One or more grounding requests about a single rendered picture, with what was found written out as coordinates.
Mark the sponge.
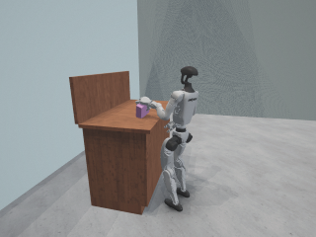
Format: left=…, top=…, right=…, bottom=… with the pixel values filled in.
left=135, top=103, right=150, bottom=119

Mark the robot left hand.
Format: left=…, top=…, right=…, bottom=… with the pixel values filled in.
left=135, top=96, right=151, bottom=111

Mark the table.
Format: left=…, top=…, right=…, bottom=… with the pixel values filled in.
left=69, top=71, right=170, bottom=215

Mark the robot left upper arm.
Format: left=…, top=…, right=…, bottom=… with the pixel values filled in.
left=161, top=91, right=185, bottom=120

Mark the robot right upper arm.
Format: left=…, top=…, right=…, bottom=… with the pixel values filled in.
left=193, top=91, right=198, bottom=116

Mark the robot right hand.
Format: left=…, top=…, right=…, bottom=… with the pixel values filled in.
left=164, top=120, right=176, bottom=132

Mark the robot left forearm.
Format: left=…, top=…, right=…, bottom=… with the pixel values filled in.
left=148, top=100, right=165, bottom=119

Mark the right robot thigh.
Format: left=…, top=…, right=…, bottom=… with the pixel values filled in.
left=173, top=133, right=193, bottom=168

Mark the right robot foot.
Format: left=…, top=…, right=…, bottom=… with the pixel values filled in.
left=176, top=188, right=190, bottom=198

